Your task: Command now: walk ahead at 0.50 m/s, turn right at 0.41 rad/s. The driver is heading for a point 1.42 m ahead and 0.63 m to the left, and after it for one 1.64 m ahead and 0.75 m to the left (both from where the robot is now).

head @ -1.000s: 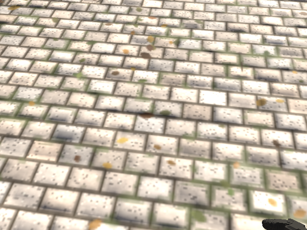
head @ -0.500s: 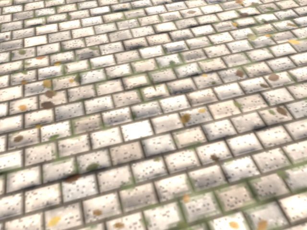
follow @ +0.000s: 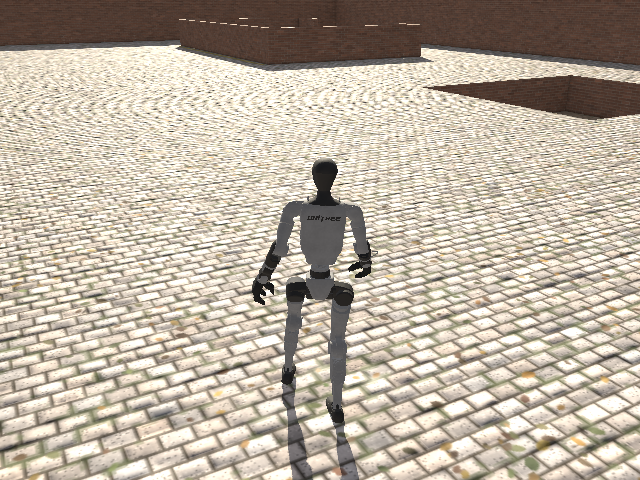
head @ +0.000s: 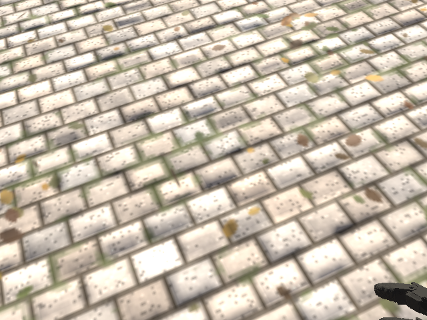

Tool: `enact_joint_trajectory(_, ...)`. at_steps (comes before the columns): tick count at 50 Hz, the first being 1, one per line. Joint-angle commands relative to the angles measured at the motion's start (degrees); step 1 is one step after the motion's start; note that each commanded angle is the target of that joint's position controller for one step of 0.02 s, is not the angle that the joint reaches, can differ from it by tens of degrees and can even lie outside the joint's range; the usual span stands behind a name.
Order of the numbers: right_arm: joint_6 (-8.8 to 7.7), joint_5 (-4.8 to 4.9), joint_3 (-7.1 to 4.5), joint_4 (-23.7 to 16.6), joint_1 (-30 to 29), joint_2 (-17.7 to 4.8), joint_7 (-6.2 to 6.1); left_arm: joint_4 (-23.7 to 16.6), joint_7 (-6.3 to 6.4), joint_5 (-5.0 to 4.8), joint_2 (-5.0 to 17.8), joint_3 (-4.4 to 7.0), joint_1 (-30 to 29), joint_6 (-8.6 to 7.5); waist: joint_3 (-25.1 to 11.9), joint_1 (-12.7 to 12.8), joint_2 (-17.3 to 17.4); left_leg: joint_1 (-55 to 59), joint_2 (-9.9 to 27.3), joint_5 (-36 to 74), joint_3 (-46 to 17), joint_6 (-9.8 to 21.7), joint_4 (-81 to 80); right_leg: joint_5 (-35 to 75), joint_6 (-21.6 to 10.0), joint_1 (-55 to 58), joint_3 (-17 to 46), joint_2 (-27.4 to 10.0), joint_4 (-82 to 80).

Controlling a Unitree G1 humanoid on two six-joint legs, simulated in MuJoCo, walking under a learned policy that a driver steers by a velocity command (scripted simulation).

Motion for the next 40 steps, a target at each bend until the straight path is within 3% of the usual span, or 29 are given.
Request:
enact_joint_trajectory(1, -1.72, 0.21, -1.29, -4.5, -4.6, -5.6, 0.88, -1.6, 0.65, 0.19, 8.3, 2.2, 2.1, -0.19, -0.9, -0.2, -8.4, 4.1, -1.1, 0.2, 1.6, 1.5, -2.9, 13.8, -6.5, 0.2, 10.7, -15.4, -1.9)
enact_joint_trajectory(3, -2.0, 0.17, -1.63, -3.9, -2.1, -6.5, 0.98, -0.9, 0.65, 0.57, 8.6, 2.3, 2.0, 0.1, -0.7, -1.4, -10.3, 6.0, -1.3, -4.7, 3.4, 3.9, -3.3, 21.7, -5.8, 3.4, 10.9, -17.1, 0.6)
enact_joint_trajectory(4, -2.14, -0.09, -2.24, -2.8, 1.9, -7.4, 0.73, -1.0, 0.53, 0.57, 8.3, 2.1, 1.1, 0.2, -2.5, -3.7, -10.4, 11.4, -2.7, -5.8, 5.3, 5.7, -5.3, 31.3, -4.8, 4.2, 9.3, -15.6, 5.1)
enact_joint_trajectory(5, -2.29, -0.6, -3.07, -1.2, 8.5, -9.3, 0.51, -1.4, 0.36, 0.9, 7.0, 1.49, 0.6, 0.24, -8.0, -6.8, -9.1, 21.8, -1.3, -4.2, 4.1, 8.4, -4.6, 37.1, -3.3, 2.7, 6.3, -12.7, 14.4)
enact_joint_trajectory(6, -2.26, -1.1, -3.77, -0.2, 17.3, -12.4, 0.55, -2.3, 0.47, 1.89, 5.2, 0.55, 2.7, 0.06, -17.1, -8.9, -2.0, 38.7, 7.5, -2.5, -8.7, 14.0, -1.8, 26.0, -1.0, -7.4, 2.8, -8.1, 30.7)
enact_joint_trajectory(7, -1.5, -0.42, -4.71, 2.4, 21.8, -15.1, 1.26, -2.1, 0.22, 0.74, 2.3, -0.33, 9.5, -0.7, -20.6, -6.4, 16.1, 53.6, 17.4, -15.6, -34.5, 22.4, -9.8, -10.5, 3.8, -28.0, -2.6, 0.0, 48.5)
enact_joint_trajectory(8, -1.38, 1.79, -3.27, 2.2, 21.3, -10.1, 1.68, -2.2, 0.03, 0.41, 6.6, -0.01, 6.2, -1.41, -16.2, -7.9, 10.4, 52.9, 17.3, -28.0, -40.4, 21.3, -14.0, -14.7, 3.4, -35.9, 0.6, -3.3, 53.2)
enact_joint_trajectory(9, -0.97, 1.84, -2.59, 1.2, 17.3, -7.8, 1.48, -3.7, -0.21, -0.03, 8.7, 0.57, -1.4, -1.98, -8.0, -8.7, 4.9, 45.6, 15.3, -26.9, -32.7, 19.2, -14.7, -9.6, 3.3, -38.6, -0.6, -5.9, 53.3)
enact_joint_trajectory(10, -0.51, 0.87, -2.33, 0.4, 15.2, -7.5, 1.32, -4.8, -0.24, 0.66, 8.2, 0.33, -6.2, -2.73, -4.3, -8.5, -0.3, 39.0, 12.8, -20.7, -27.3, 18.2, -15.6, -6.3, 3.3, -37.8, -2.2, -7.3, 51.0)
enact_joint_trajectory(11, -0.24, 0.49, -2.13, 0.3, 14.2, -7.0, 1.1, -5.6, -0.36, 1.55, 7.5, 0.45, -8.0, -3.37, -2.0, -7.2, -1.8, 34.7, 11.1, -14.2, -23.8, 18.1, -16.3, -3.8, 3.6, -36.9, -2.8, -8.8, 46.9)
enact_joint_trajectory(12, -0.23, 0.04, -1.79, 0.2, 14.0, -6.5, 0.78, -5.9, -0.49, 2.09, 6.8, 0.48, -7.7, -3.65, -2.8, -6.0, -0.3, 32.6, 9.2, -9.2, -21.1, 17.7, -16.9, -2.1, 3.9, -33.9, -2.8, -9.9, 43.4)
enact_joint_trajectory(14, 0.04, 0.51, -1.71, 0.4, 14.8, -6.2, 0.28, -6.2, -0.65, 2.26, 5.0, 0.12, -7.2, -3.62, -3.8, -5.0, 2.3, 30.6, 7.5, -4.3, -17.8, 18.2, -17.9, -2.4, 5.3, -31.3, -4.1, -10.0, 36.8)
enact_joint_trajectory(16, 0.39, 1.04, -2.26, 0.8, 15.9, -8.0, -0.53, -7.3, -0.61, 2.21, 3.5, -0.51, -10.1, -3.37, -2.9, -5.3, 2.5, 27.0, 7.0, -2.3, -15.4, 18.6, -18.9, -1.4, 6.9, -30.0, -5.8, -9.3, 29.1)
enact_joint_trajectory(19, 1.24, 1.37, -2.99, 1.1, 17.5, -9.9, -1.53, -8.5, -0.98, 1.79, 2.3, -1.24, -16.3, -3.65, -1.8, -7.3, 2.2, 21.8, 4.8, -3.8, -12.2, 16.5, -19.3, 10.9, 8.1, -24.7, -6.4, -7.5, 17.5)
enact_joint_trajectory(21, 1.91, 1.5, -3.04, 1.6, 19.7, -9.9, -1.87, -9.0, -1.34, 1.3, 2.7, -1.17, -19.4, -3.98, -1.7, -8.4, 2.4, 20.5, 4.3, -5.0, -12.1, 15.4, -18.4, 16.9, 8.5, -21.2, -6.1, -6.0, 12.9)
enact_joint_trajectory(24, 2.65, 1.84, -3.05, 2.0, 22.0, -9.4, -2.14, -9.9, -1.63, 0.76, 4.2, -0.55, -21.7, -4.42, -1.8, -8.5, 2.9, 22.3, 5.1, -9.5, -15.7, 14.0, -15.2, 16.8, 8.0, -17.7, -4.7, -5.2, 8.3)
enact_joint_trajectory(26, 2.99, 1.8, -3.23, 1.6, 21.3, -9.4, -2.27, -9.6, -1.55, 0.51, 5.6, 0.18, -19.8, -4.79, -2.0, -6.4, 4.0, 23.0, 5.6, -10.6, -18.1, 12.7, -12.1, 14.3, 6.5, -13.4, -4.5, -5.6, 6.0)
enact_joint_trajectory(27, 3.08, 1.69, -2.98, 1.3, 20.7, -8.4, -2.26, -8.5, -1.31, 0.63, 6.5, 0.79, -16.4, -4.91, -3.1, -4.4, 4.0, 22.1, 4.2, -10.0, -17.8, 11.5, -9.0, 13.7, 5.2, -8.2, -4.9, -6.1, 4.0)
enact_joint_trajectory(28, 2.95, 1.27, -2.31, 0.6, 20.1, -6.5, -2.11, -7.6, -0.85, 1.17, 8.2, 1.61, -10.9, -5.04, -6.7, -1.5, 3.0, 19.5, 1.7, -9.5, -15.5, 9.8, -1.5, 11.9, 3.1, 0.6, -3.0, -9.3, 3.7)
enact_joint_trajectory(29, 2.71, 0.1, -1.03, -0.6, 20.8, -2.5, -1.98, -6.7, -0.33, 1.75, 11.7, 2.51, -2.0, -4.87, -14.5, 1.6, -5.1, 12.3, -2.5, -20.4, -9.7, 7.5, 15.4, 7.9, -0.5, 14.1, 7.2, -19.9, 3.9)
enact_joint_trajectory(30, 2.15, 1.99, -0.38, -2.7, 27.5, -1.0, -2.06, -4.9, -0.86, 2.27, 15.1, 3.24, 0.8, -3.84, -18.3, -2.0, -22.6, -4.7, -7.3, -39.2, -3.3, 5.4, 30.4, -7.2, -8.6, 23.8, 32.4, -30.6, -2.5)
enact_joint_trajectory(31, 2.3, 2.67, -1.5, -1.1, 26.8, -6.6, -2.29, -5.3, -1.2, 1.39, 10.1, 2.31, -1.2, -3.76, -12.5, -1.4, -16.2, -10.5, -2.5, -36.1, -4.1, 4.6, 38.1, -15.9, -8.4, 19.5, 34.3, -30.2, -4.4)
enact_joint_trajectory(32, 2.65, 2.17, -2.18, -1.4, 21.9, -8.7, -2.18, -5.4, -1.13, 1.11, 6.8, 1.41, -3.2, -3.69, -6.4, -0.5, -11.0, -11.5, -0.9, -30.6, -3.4, 4.3, 39.9, -11.6, -6.4, 13.9, 24.7, -27.4, -4.7)
enact_joint_trajectory(33, 2.95, 1.6, -2.26, -1.5, 19.8, -8.1, -2.15, -5.4, -1.26, 1.49, 5.6, 0.89, -5.7, -3.65, -3.8, -1.6, -7.4, -9.4, 0.7, -26.6, -2.4, 3.8, 39.2, -3.2, -5.3, 8.5, 17.3, -24.6, -5.6)
enact_joint_trajectory(34, 3.03, 1.19, -2.41, -2.1, 18.3, -7.5, -1.97, -4.9, -1.32, 1.82, 4.6, 0.61, -7.4, -3.56, -2.0, -2.5, -7.5, -8.6, 2.0, -23.9, -2.2, 3.5, 37.3, 2.8, -5.0, 5.0, 12.7, -22.8, -6.7)
enact_joint_trajectory(35, 3.33, 1.37, -2.46, -2.4, 17.8, -6.6, -1.59, -4.5, -1.26, 2.13, 3.9, 0.37, -8.3, -3.64, -1.1, -3.4, -8.4, -6.7, 3.3, -22.2, -1.8, 3.4, 36.1, 6.9, -4.4, 2.1, 8.1, -21.2, -8.0)
enact_joint_trajectory(37, 3.91, 1.59, -2.06, -3.4, 16.8, -4.4, -1.09, -3.5, -1.28, 1.82, 4.3, 0.67, -8.3, -4.16, -1.0, -3.8, -9.0, -5.8, 4.1, -19.9, -0.4, 2.9, 34.4, 12.0, -5.1, -0.1, 2.9, -20.5, -10.2)
enact_joint_trajectory(40, 4.17, 1.19, -1.65, -5.4, 13.5, -3.4, -0.68, -1.9, -1.1, 1.61, 6.4, 1.43, -7.7, -4.43, -0.2, -3.7, -6.8, -8.0, 4.7, -14.6, -0.2, 1.8, 28.2, 18.1, -6.2, 0.2, -2.5, -21.1, -12.0)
